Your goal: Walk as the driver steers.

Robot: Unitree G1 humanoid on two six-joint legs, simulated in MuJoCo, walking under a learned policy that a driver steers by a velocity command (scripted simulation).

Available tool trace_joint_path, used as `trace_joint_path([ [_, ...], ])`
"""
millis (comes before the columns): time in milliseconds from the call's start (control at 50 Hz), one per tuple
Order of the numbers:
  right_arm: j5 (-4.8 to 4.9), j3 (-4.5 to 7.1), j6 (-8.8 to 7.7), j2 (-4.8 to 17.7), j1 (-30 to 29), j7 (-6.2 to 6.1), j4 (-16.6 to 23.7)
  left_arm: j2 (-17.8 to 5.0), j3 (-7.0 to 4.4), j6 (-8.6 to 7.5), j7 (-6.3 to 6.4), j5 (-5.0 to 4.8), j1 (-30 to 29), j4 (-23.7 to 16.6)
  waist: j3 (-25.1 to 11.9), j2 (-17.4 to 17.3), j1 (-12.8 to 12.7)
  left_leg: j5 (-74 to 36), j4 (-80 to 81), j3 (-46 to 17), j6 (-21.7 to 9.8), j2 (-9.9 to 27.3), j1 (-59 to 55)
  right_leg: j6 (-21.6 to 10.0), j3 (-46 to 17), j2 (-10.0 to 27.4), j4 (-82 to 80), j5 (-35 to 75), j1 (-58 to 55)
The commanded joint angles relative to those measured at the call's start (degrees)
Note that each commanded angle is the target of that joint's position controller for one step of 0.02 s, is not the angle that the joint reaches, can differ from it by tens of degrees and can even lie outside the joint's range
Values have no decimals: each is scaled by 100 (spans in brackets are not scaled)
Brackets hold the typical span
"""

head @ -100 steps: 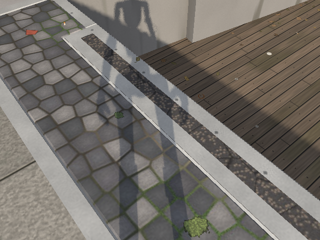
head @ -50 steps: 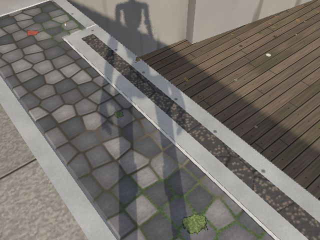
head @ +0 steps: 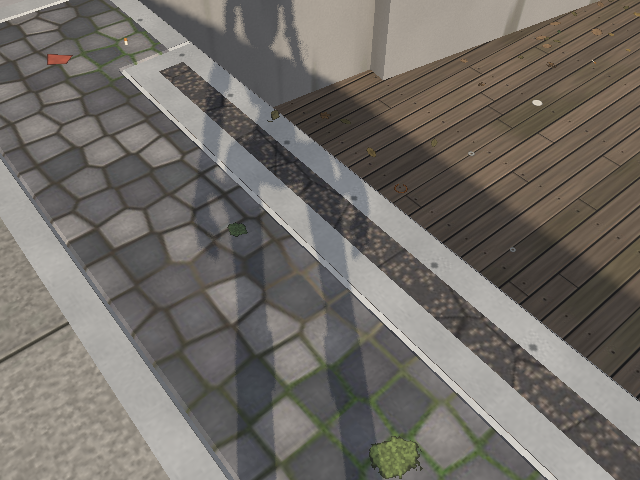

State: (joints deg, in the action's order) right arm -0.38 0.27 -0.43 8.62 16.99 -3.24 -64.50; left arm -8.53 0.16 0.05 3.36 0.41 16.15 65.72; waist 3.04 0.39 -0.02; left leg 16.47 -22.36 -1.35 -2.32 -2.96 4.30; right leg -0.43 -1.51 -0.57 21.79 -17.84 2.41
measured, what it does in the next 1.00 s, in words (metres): walks ahead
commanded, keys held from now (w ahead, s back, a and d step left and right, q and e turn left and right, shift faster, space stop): no key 0.40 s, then w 0.60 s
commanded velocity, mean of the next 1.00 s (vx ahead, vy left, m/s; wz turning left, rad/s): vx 0.19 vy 0.00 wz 0.00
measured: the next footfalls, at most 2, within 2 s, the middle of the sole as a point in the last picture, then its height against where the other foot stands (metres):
right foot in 1.18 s outside the picture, level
left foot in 1.68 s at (282, 474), level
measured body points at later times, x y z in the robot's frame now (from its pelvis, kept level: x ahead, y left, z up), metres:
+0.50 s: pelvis -0.03 -0.01 +0.00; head -0.03 -0.01 +0.45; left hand -0.08 +0.21 -0.16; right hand -0.07 -0.22 -0.16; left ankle -0.05 +0.10 -0.74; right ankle -0.07 -0.12 -0.74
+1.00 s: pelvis +0.12 +0.03 +0.00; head +0.14 +0.05 +0.45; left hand +0.22 +0.27 -0.15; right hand +0.00 -0.18 -0.14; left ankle -0.01 +0.10 -0.74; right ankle +0.19 -0.08 -0.68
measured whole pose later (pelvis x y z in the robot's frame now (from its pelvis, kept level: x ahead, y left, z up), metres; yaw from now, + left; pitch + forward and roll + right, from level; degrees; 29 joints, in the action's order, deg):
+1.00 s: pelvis +0.12 +0.03 +0.00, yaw +0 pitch +1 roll -1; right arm -1.0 0.4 -5.6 7.6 31.3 -0.7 -63.8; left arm -11.5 -2.9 -2.5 -1.8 1.6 8.3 55.4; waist 1.5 1.2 2.0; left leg 17.3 -11.8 2.3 -4.7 -3.5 -4.6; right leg -3.6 4.0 2.1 54.5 -11.1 34.6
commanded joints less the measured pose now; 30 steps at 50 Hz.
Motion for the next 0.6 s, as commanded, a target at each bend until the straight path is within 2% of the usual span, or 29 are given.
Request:
trace_joint_path([
  [20,0,55,1,430,488,0,-2,-415,-43,-20,2,7,481,-2,155,-23,12,-2229,203,-472,-118,730,52,-177,-326,567,-185,2073,243],
  [400,-2,-21,7,307,622,53,-120,-277,20,-39,-45,18,792,77,350,-19,6,-1109,378,-522,-79,696,479,-211,-394,515,-344,1105,618],
  [420,-7,-35,9,272,659,57,-132,-239,32,-40,-49,26,836,89,237,-23,4,-673,437,-515,-86,653,454,-223,-388,473,-405,698,591],
  [460,-19,18,35,397,647,67,-91,-359,-25,-20,-60,42,863,54,348,-33,-2,533,354,-490,-175,486,670,-321,-352,303,-317,-461,762],
  [500,-41,73,66,458,639,107,8,-440,-85,11,-98,56,903,-42,649,16,-27,2024,115,-537,-358,366,1181,-533,-507,246,-188,-1965,1145],
  [520,-51,72,58,411,607,131,77,-426,-95,8,-117,57,973,-80,865,64,-60,2378,-21,-604,-415,361,1486,-639,-702,322,-204,-2409,1287],
  [560,-76,43,-30,238,386,176,273,-460,-132,-47,-130,52,1273,-85,996,324,-216,2105,-561,-504,-403,274,2039,-890,-1364,669,-461,-2683,1023],
  [600,-158,12,-161,83,39,251,531,-798,-273,-93,-136,65,1646,7,838,917,-368,970,-1587,221,-261,64,2492,-1313,-2504,1462,-1205,-2839,409],
])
